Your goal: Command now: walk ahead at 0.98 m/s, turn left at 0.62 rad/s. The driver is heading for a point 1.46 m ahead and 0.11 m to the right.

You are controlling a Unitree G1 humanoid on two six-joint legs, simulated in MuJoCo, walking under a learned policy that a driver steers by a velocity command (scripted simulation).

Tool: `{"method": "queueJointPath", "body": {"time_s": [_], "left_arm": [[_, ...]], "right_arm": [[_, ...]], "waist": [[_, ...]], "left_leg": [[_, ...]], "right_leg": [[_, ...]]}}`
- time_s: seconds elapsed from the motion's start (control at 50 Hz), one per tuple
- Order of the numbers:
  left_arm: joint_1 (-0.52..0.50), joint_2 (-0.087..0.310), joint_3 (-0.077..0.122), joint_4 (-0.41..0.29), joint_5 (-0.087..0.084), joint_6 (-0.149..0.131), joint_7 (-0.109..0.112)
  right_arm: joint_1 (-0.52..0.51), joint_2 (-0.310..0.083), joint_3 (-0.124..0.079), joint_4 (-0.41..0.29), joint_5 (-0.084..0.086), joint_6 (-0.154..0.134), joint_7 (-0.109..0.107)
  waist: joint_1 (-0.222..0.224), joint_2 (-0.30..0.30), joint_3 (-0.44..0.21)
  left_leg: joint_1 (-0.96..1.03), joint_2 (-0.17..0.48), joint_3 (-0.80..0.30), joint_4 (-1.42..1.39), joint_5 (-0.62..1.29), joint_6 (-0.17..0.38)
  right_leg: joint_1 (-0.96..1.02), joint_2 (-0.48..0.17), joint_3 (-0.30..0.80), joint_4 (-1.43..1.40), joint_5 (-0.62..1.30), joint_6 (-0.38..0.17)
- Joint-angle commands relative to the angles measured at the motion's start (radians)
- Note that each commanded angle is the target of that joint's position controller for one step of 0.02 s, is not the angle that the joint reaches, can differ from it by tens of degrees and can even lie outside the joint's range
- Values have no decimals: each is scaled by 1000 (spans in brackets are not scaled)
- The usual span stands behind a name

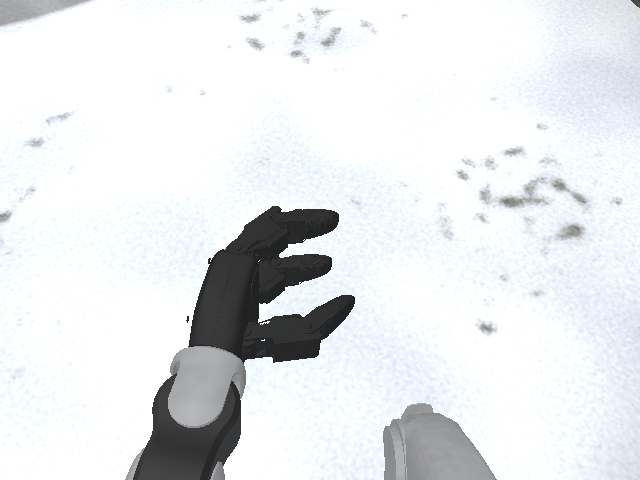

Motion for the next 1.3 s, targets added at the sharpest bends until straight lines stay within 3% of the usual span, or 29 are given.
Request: {"method": "queueJointPath", "body": {"time_s": [0.02,0.04,0.06,0.08,0.14,0.16,0.24,0.38,0.44,0.46,0.48,0.5,0.56,0.58,0.68,0.78,0.82,0.84,0.86,0.88,0.9,0.92,0.96,1.06,1.18,1.24,1.26,1.28,1.3], "left_arm": [[506,299,161,84,-55,27,17],[666,418,211,162,-58,32,17],[688,438,221,273,-43,27,6],[578,405,218,288,-18,14,2],[515,108,147,423,-31,-49,0],[573,130,153,475,-23,-70,15],[617,188,155,556,-12,-98,10],[787,441,207,579,-23,-73,-10],[781,476,215,583,-37,-40,10],[745,366,200,513,-29,-36,1],[821,288,177,448,-69,-35,4],[700,363,198,425,-52,-32,13],[625,295,177,416,-39,-4,-9],[710,277,173,423,-32,17,-20],[482,233,153,328,-13,63,-49],[447,280,146,343,-30,43,-76],[675,366,176,388,-20,47,-72],[916,430,209,460,-18,51,-57],[964,483,238,489,-40,54,-36],[846,539,247,473,-46,67,-24],[773,600,260,412,-26,74,-15],[726,525,250,383,-25,78,-4],[665,438,223,406,-27,62,3],[584,441,210,389,-34,2,-4],[642,481,239,395,-45,5,-20],[576,527,247,379,-31,3,-21],[537,423,217,342,-29,-11,-23],[636,285,179,278,-73,-12,-24],[629,357,173,294,-42,1,-14]], "right_arm": [[-220,-395,-125,-199,2,-81,-7],[-355,-374,-137,-219,-10,-110,16],[-397,-136,-82,-270,-30,-124,42],[-205,-27,-52,-319,-37,-107,55],[-489,43,16,-451,-97,-45,34],[-490,96,46,-473,-101,-17,29],[-578,23,60,-518,-55,21,39],[-676,-66,52,-496,-45,7,93],[-308,-187,-7,-405,-89,-3,48],[-201,-277,-36,-364,-117,-12,25],[-215,-293,-31,-383,-128,-21,19],[-191,-226,-30,-378,-98,-10,14],[-269,-131,-7,-280,-76,-37,17],[-257,-132,-7,-268,-68,-36,14],[-254,-116,3,-188,-41,-69,25],[-203,-216,-6,-168,-28,-79,-12],[-253,-297,-29,-191,-45,-50,-34],[-330,-319,-38,-214,-54,-30,-37],[-374,-278,-35,-219,-49,-12,-20],[-344,-105,18,-282,-81,-23,-5],[-231,-123,30,-378,-46,-35,3],[-287,-175,37,-380,-64,-57,6],[-359,-182,40,-386,-88,-53,10],[-483,-150,65,-455,-83,24,19],[-589,-159,62,-462,-42,11,27],[-231,-266,5,-372,-46,-6,-4],[10,-347,-25,-341,-70,-10,-27],[-52,-434,-41,-349,-109,-6,-24],[-173,-369,-43,-360,-94,0,-16]], "waist": [[380,28,-533],[489,-33,-521],[403,-351,-440],[228,-388,-441],[141,4,-29],[108,47,9],[36,57,126],[100,-110,-40],[-116,-228,-214],[-97,-112,-286],[-6,83,-460],[-52,-61,-405],[75,-124,-96],[120,-1,-91],[158,64,120],[168,-5,33],[308,66,-84],[431,49,-184],[445,-105,-174],[274,-325,-120],[193,-331,-370],[200,-152,-272],[104,40,-20],[50,0,90],[157,-98,7],[-45,-61,-204],[-141,40,-350],[-7,364,-422],[30,307,-323]], "left_leg": [[-269,215,-133,426,1667,-42],[-268,128,-52,880,1438,-81],[-601,-99,84,1351,-36,-116],[-851,-89,41,1685,-176,-100],[-1119,52,59,1879,-143,-47],[-1146,65,6,1864,-220,-36],[-1087,107,73,1222,-323,-60],[-411,40,434,456,-10,-60],[112,66,319,294,-55,-17],[330,288,91,343,-200,-1],[509,582,-412,273,-78,109],[383,534,-350,195,14,84],[32,362,30,80,196,-41],[-20,379,74,71,249,-43],[-237,279,381,-118,410,-146],[-124,251,544,-7,1118,-211],[-104,309,504,335,1290,-220],[-194,310,480,657,1219,-219],[-346,140,503,1136,400,-217],[-702,14,432,1518,-452,-218],[-898,32,220,1619,-452,-224],[-947,81,183,1509,-360,-203],[-873,166,180,1292,-299,-212],[-585,249,243,776,-168,-277],[-395,149,261,324,124,-244],[-6,112,264,310,-106,-217],[249,317,55,309,-456,-192],[381,580,-543,36,-751,-131],[283,575,-676,-27,-804,-61]], "right_leg": [[1209,66,101,-433,-77,-32],[1258,21,226,-609,-203,-106],[1362,-128,523,-763,-74,-199],[1334,-341,1057,-1034,-121,-303],[1057,-297,919,-1110,-302,-241],[1037,-245,776,-1100,-145,-186],[919,-144,355,-1280,85,-75],[1186,-172,96,-1378,1150,-72],[1052,-179,78,-737,1217,-14],[788,-73,100,-372,396,-23],[522,-3,173,8,-62,-7],[441,-40,200,28,67,-16],[456,-111,223,-123,152,-14],[492,-109,206,-136,144,0],[476,-128,133,-345,310,-14],[809,52,-94,-671,517,-74],[1062,103,-79,-712,421,-114],[1317,97,1,-745,417,-159],[1442,45,108,-869,432,-218],[1524,-43,312,-724,661,-256],[1704,-210,763,-980,284,-454],[1583,-244,945,-1210,-3,-420],[1195,-190,822,-1261,27,-331],[706,-5,506,-1325,261,-276],[986,4,516,-1193,523,-160],[1020,38,484,-713,765,-87],[855,82,410,-356,510,-74],[560,170,304,-95,-118,-46],[436,95,264,-18,-23,-57]]}}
